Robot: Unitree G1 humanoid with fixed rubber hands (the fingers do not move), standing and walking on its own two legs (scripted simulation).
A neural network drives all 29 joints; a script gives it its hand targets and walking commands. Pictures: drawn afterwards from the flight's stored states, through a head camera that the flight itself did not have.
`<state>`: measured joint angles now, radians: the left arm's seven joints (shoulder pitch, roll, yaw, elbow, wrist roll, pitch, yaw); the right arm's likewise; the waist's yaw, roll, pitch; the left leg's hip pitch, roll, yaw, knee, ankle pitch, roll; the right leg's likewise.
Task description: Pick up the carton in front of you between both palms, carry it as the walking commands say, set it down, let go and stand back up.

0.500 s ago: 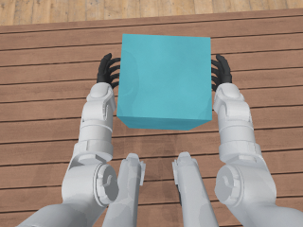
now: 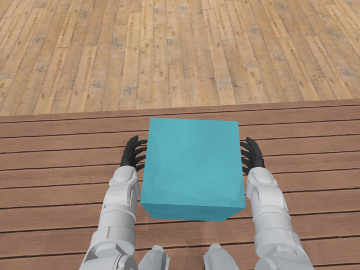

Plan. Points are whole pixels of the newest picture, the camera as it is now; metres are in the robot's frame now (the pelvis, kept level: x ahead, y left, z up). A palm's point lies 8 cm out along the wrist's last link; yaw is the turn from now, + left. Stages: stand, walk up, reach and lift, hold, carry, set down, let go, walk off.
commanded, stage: reach and lift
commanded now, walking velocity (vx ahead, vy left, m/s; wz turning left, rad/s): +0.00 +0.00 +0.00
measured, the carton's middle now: (190, 175) +0.35 +0.00 -0.11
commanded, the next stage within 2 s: hold in 1.42 s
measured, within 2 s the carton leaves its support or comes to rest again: neither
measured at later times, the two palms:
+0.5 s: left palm (109, 166) +0.30 +0.15 +0.08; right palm (274, 169) +0.29 -0.15 +0.08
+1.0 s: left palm (108, 160) +0.30 +0.15 +0.09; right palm (276, 163) +0.30 -0.15 +0.09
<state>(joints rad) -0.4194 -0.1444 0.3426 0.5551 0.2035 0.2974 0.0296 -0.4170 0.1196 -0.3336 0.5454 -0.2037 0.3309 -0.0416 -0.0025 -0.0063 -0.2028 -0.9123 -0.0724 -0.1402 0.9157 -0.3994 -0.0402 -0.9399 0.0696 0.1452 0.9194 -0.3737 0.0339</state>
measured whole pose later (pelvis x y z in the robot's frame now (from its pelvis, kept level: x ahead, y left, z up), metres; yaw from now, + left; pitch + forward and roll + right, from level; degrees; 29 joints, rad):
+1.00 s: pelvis +0.01 +0.00 +0.06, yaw +0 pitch -4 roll +0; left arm -0.29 -0.16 0.26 0.35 0.28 0.63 -0.02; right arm -0.28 0.16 -0.26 0.33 -0.29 0.65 -0.01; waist 0.01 0.00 0.00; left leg -0.11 -0.03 -0.15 0.40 -0.22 -0.02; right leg -0.14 0.04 0.14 0.41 -0.20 0.02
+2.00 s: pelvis +0.01 +0.00 +0.06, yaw +0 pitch -7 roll +0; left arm -0.30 -0.16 0.25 0.27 0.28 0.75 -0.02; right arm -0.30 0.16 -0.25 0.26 -0.30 0.77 0.00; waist 0.00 0.00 0.00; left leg -0.06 -0.03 -0.14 0.39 -0.22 -0.02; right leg -0.08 0.03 0.13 0.39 -0.20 0.02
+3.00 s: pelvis +0.46 +0.05 +0.05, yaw +2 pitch +5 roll -1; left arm -0.24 -0.14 0.14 -0.36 0.12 1.21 0.09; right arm -0.25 0.14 -0.15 -0.32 -0.09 1.20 -0.10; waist -0.05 -0.01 -0.07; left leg 0.01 0.03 0.18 0.30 -0.40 0.01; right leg -0.66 -0.06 -0.16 0.67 -0.12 -0.04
